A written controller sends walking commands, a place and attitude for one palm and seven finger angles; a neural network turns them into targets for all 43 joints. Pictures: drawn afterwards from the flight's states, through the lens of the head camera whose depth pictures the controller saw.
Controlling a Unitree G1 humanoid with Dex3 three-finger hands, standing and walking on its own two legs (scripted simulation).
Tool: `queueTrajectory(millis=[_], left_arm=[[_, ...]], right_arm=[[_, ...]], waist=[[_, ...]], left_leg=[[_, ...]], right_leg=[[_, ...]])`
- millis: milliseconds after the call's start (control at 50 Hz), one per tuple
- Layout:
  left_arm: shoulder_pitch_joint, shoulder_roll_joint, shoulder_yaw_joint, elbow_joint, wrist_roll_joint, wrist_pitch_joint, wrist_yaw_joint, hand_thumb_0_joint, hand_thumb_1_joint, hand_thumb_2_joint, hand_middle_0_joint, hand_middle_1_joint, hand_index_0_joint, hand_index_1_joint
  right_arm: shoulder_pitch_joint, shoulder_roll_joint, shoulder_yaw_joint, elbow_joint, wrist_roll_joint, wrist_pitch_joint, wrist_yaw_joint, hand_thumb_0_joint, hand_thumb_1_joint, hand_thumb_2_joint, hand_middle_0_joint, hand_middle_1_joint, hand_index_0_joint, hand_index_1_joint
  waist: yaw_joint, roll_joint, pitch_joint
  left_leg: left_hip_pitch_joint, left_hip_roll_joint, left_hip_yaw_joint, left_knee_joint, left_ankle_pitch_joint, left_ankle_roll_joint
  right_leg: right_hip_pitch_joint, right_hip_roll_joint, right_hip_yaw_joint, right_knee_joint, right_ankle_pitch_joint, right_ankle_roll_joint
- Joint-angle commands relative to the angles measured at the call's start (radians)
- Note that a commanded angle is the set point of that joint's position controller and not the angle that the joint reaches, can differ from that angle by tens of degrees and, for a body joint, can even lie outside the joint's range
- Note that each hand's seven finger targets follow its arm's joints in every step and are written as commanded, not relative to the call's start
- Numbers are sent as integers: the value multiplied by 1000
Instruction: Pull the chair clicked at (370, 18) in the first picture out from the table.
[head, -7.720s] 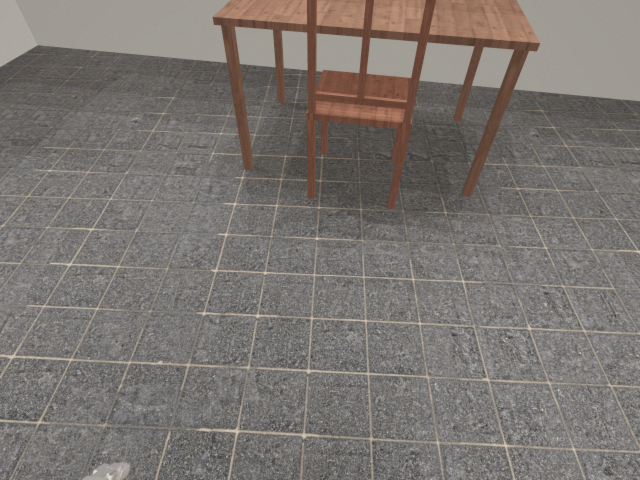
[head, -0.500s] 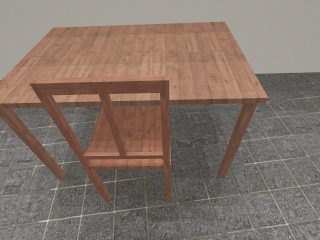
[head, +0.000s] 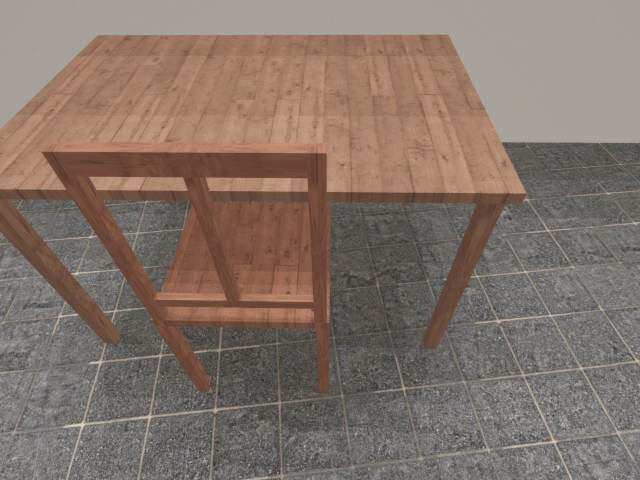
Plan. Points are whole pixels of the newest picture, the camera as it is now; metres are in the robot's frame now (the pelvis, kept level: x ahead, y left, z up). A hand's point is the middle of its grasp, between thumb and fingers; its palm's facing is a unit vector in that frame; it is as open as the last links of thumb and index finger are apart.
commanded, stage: look again from close up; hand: left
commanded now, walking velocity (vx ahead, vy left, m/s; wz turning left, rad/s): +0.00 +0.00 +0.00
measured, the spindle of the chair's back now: (217, 246) +0.51 +0.23 -0.07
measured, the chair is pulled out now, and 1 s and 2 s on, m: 0.00 0.00 0.00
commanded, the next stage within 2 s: shuffle to correct the standing spot in 0.24 s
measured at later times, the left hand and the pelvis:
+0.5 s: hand out of the picture -0.01 +0.17 -0.18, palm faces +0.05 -0.98 -0.18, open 7.4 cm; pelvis +0.01 +0.00 +0.00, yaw +1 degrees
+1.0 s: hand out of the picture +0.07 +0.20 -0.17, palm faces +0.06 -0.97 -0.23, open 7.3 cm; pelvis +0.06 +0.02 +0.00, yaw +0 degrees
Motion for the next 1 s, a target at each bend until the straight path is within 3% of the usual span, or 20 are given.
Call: queueTrajectory(millis=[0, 320, 420, 480, 520, 580, 640, 660, 680, 700, 720, 740, 760, 780, 800, 840, 900, 940, 960, 980], left_arm=[[57, 117, 25, -32, -3, -12, 4, 0, 900, 900, -200, -300, -200, -300], [79, 99, 29, -27, -2, -13, 5, 0, 900, 900, -200, -300, -200, -300], [87, 120, 47, -38, 8, -3, -2, 0, 900, 900, -200, -300, -200, -300], [109, 133, 60, -49, 9, 2, -6, 0, 900, 900, -200, -300, -200, -300], [107, 136, 67, -56, 7, -1, -7, 0, 900, 900, -200, -300, -200, -300], [91, 116, 69, -68, 8, -5, -12, 0, 900, 900, -200, -300, -200, -300], [60, 60, 59, -82, 14, -17, -16, 0, 900, 900, -200, -300, -200, -300], [58, 46, 54, -86, 15, -21, -15, 0, 900, 900, -200, -300, -200, -300], [64, 39, 52, -80, 11, -24, -13, 0, 900, 900, -200, -300, -200, -300], [90, 40, 55, -62, 7, -25, -11, 0, 900, 900, -200, -300, -200, -300], [146, 59, 57, -38, 6, -30, -6, 0, 900, 900, -200, -300, -200, -300], [209, 96, 65, -12, 4, -33, 3, 0, 900, 900, -200, -300, -200, -300], [229, 129, 69, 4, -2, -33, 11, 0, 900, 900, -200, -300, -200, -300], [209, 137, 65, 4, -4, -30, 19, 0, 900, 900, -200, -300, -200, -300], [176, 135, 60, -7, -3, -24, 22, 0, 900, 900, -200, -300, -200, -300], [105, 126, 57, -41, -6, -13, 26, 0, 900, 900, -200, -300, -200, -300], [46, 99, 63, -79, -4, 2, 31, 0, 900, 900, -200, -300, -200, -300], [9, 84, 67, -105, -2, 12, 26, 0, 900, 900, -200, -300, -200, -300], [9, 82, 67, -107, -1, 14, 23, 0, 900, 900, -200, -300, -200, -300], [33, 85, 69, -104, 3, 12, 23, 0, 900, 900, -200, -300, -200, -300]], right_arm=[[77, -65, -10, -19, 1, -10, -3, 0, -900, -900, 200, 300, 200, 300], [85, -56, -11, -14, 2, -18, -9, 0, -900, -900, 200, 300, 200, 300], [109, -56, -16, -17, -10, -2, 2, 0, -900, -900, 200, 300, 200, 300], [111, -47, -21, -35, -13, 1, 6, 0, -900, -900, 200, 300, 200, 300], [128, -39, -21, -40, -13, -7, 7, 0, -900, -900, 200, 300, 200, 300], [169, -49, -21, -32, -12, -23, 4, 0, -900, -900, 200, 300, 200, 300], [231, -104, -30, -9, -10, -42, -10, 0, -900, -900, 200, 300, 200, 300], [227, -103, -30, -7, -10, -43, -16, 0, -900, -900, 200, 300, 200, 300], [206, -104, -27, -13, -11, -42, -18, 0, -900, -900, 200, 300, 200, 300], [178, -93, -22, -20, -9, -42, -22, 0, -900, -900, 200, 300, 200, 300], [154, -81, -21, -31, -5, -44, -26, 0, -900, -900, 200, 300, 200, 300], [134, -67, -19, -47, -2, -46, -28, 0, -900, -900, 200, 300, 200, 300], [117, -54, -20, -58, 3, -42, -29, 0, -900, -900, 200, 300, 200, 300], [101, -49, -22, -57, 9, -36, -29, 0, -900, -900, 200, 300, 200, 300], [101, -41, -24, -52, 12, -31, -30, 0, -900, -900, 200, 300, 200, 300], [134, -58, -37, -29, 8, -26, -33, 0, -900, -900, 200, 300, 200, 300], [143, -86, -58, -26, 2, -16, -37, 0, -900, -900, 200, 300, 200, 300], [114, -102, -62, -37, -1, -10, -34, 0, -900, -900, 200, 300, 200, 300], [100, -99, -62, -42, -2, -10, -32, 0, -900, -900, 200, 300, 200, 300], [87, -105, -63, -51, -2, -8, -31, 0, -900, -900, 200, 300, 200, 300]], waist=[[1, -34, 51], [9, -24, 23], [16, -62, 95], [19, -84, 132], [12, -99, 119], [-3, 3, 113], [-13, 177, 54], [-7, 172, 69], [8, 144, 73], [23, 90, 60], [44, 2, 30], [56, -97, -13], [51, -153, -33], [40, -160, -47], [25, -128, -45], [3, -35, -42], [-6, 71, -23], [0, 119, 21], [4, 105, 38], [16, 80, 22]], left_leg=[[-64, 45, -47, -77, 57, 37], [-55, 55, -56, -81, 117, 38], [-138, 13, -26, -32, -146, 49], [-171, -14, 0, 37, -171, 52], [-161, -14, 4, 57, -134, 57], [-105, 16, -30, 8, -54, 69], [0, 152, -171, -59, 245, 146], [20, 175, -186, -46, 386, 172], [1, 171, -170, -10, 476, 172], [-32, 139, -129, 38, 551, 149], [-73, 84, -64, 124, 575, 107], [-146, 36, -18, 196, 497, 69], [-207, 10, 8, 187, 348, 37], [-191, 9, 6, 153, 239, 21], [-147, 10, 4, 98, 250, 19], [-15, 37, 2, 44, 577, 29], [135, 112, -33, 60, 967, 69], [179, 146, -66, 42, 1041, 106], [176, 145, -70, 43, 1024, 112], [157, 129, -62, 74, 984, 102]], right_leg=[[-20, -96, 103, -138, 29, -16], [21, -91, 79, -107, 130, -13], [-40, -102, 123, -142, -283, -42], [-82, -131, 173, -175, -392, -68], [-85, -144, 178, -159, -359, -86], [-106, -97, 96, -43, -232, -73], [-138, -2, -62, 198, -99, -40], [-162, 8, -70, 209, -130, -37], [-129, -2, -66, 166, -121, -38], [-46, -19, -42, 113, 1, -42], [54, -63, 18, 91, 254, -51], [172, -128, 79, 93, 598, -66], [250, -185, 93, 105, 881, -83], [248, -213, 79, 113, 1010, -77], [212, -201, 62, 134, 1023, -60], [107, -138, 22, 183, 846, -15], [-53, -73, -3, 175, 337, 12], [-118, -35, -22, 116, -25, 19], [-106, -30, -20, 70, -44, 15], [-59, -37, -17, 27, 66, 12]])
